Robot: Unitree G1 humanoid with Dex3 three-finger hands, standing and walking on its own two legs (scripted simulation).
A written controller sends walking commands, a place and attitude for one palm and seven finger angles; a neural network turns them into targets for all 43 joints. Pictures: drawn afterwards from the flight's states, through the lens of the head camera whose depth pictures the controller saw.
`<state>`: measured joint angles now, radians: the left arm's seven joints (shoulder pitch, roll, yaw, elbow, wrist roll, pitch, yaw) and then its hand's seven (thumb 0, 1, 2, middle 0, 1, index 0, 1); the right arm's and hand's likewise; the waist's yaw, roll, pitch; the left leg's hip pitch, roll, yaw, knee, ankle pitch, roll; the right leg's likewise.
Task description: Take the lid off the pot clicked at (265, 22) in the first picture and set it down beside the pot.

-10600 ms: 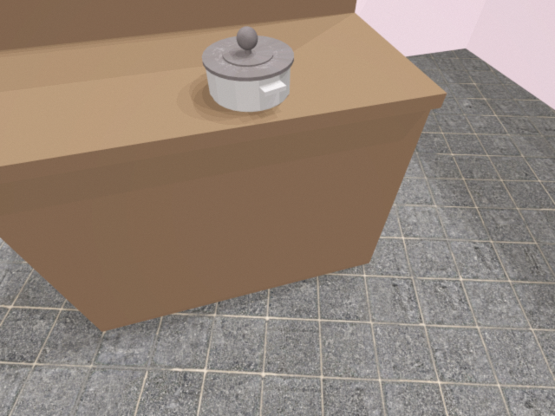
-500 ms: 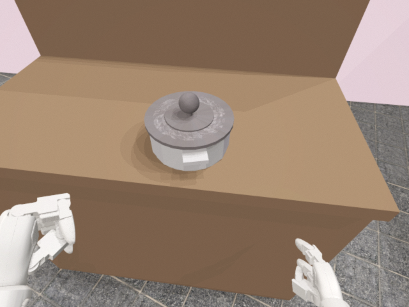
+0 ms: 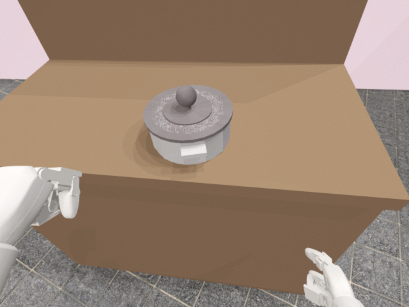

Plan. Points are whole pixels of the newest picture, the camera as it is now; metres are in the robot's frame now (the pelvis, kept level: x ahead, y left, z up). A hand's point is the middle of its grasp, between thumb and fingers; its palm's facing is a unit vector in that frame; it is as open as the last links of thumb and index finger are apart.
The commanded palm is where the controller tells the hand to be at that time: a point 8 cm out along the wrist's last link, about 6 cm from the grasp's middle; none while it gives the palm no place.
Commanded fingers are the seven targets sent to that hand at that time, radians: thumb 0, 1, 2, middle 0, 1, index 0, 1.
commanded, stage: reach forward and open the fingers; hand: left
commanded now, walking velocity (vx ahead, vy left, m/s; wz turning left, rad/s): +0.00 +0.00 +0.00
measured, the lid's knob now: (186, 96) +0.49 +0.12 +0.17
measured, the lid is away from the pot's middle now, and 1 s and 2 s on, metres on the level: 0.00 0.00 0.00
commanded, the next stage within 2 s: move the open hand above the knob in 0.90 s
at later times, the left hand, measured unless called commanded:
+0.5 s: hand (41, 180) +0.22 +0.27 +0.21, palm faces -0.13 +0.01 -0.99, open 6.5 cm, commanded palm +0.19 +0.26 +0.28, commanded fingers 0.00 -0.27 1.59 -0.90 -0.22 -0.90 -0.22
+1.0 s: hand (36, 142) +0.26 +0.28 +0.24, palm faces -0.04 -0.01 -1.00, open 10.2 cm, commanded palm +0.22 +0.27 +0.32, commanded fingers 0.00 -0.39 1.63 -0.85 -0.08 -0.85 -0.08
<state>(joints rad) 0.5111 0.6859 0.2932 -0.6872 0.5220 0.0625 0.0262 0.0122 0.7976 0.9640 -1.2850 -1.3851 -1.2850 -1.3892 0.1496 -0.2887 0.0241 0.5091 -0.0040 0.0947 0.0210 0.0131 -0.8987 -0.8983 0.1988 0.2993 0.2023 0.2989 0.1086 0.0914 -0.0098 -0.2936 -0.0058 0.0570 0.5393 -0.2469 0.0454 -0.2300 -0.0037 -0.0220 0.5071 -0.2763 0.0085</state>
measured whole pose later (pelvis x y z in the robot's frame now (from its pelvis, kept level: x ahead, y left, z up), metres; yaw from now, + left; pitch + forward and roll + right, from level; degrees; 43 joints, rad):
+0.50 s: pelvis -0.04 +0.00 +0.01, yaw +2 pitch -4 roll -1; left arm -0.10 0.82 0.17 -0.28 0.61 0.02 -0.52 0.00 0.02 1.45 -1.03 -0.56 -1.03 -0.56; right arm 0.11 -0.30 0.04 0.54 0.04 0.05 -0.02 0.01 -0.90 -0.90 0.20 0.30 0.20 0.30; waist 0.10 0.13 0.06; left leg -0.23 -0.02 0.02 0.41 -0.12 0.05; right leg -0.17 -0.01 -0.06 0.40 -0.17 0.00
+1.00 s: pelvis -0.05 +0.02 +0.00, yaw +2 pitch -4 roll -1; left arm -0.44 0.78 0.03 -0.12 0.70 0.14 -0.56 0.00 -0.37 1.61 -0.86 -0.09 -0.86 -0.09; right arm 0.11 -0.29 0.04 0.56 0.06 0.03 -0.01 0.01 -0.90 -0.90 0.20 0.30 0.20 0.30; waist 0.09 0.11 0.06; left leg -0.24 -0.06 0.04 0.40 -0.09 0.08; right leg -0.20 -0.03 -0.01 0.42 -0.17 0.02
